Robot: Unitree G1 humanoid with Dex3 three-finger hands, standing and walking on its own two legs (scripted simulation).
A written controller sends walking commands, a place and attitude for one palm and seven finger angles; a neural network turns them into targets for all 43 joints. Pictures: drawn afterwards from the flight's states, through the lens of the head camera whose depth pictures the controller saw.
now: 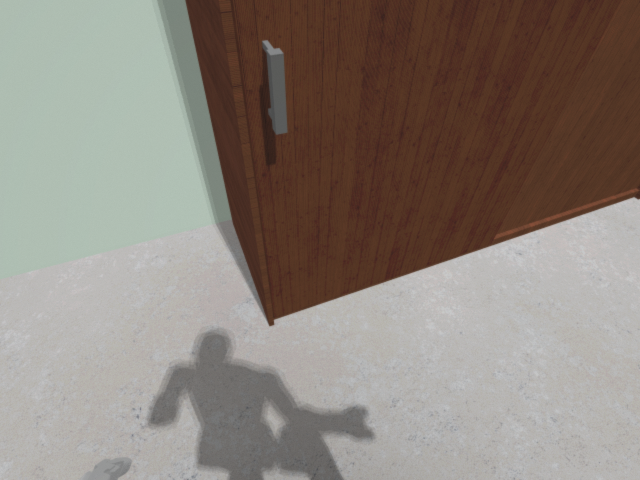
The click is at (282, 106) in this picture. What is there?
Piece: wardrobe's sliding door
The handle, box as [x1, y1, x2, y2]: [262, 40, 287, 134]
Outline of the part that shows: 265,40 262,41 262,46 267,54 271,107 268,109 268,113 272,119 273,129 277,134 287,132 283,53 279,48 274,49 268,41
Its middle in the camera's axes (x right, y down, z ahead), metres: -0.09 -0.28 +0.71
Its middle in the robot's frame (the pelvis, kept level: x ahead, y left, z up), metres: +0.73 +0.13 +0.13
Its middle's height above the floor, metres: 0.90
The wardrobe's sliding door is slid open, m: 0.00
